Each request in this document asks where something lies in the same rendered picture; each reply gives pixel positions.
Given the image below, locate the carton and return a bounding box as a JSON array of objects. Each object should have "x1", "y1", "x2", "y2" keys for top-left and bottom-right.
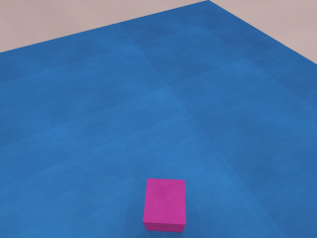
[{"x1": 143, "y1": 178, "x2": 186, "y2": 233}]

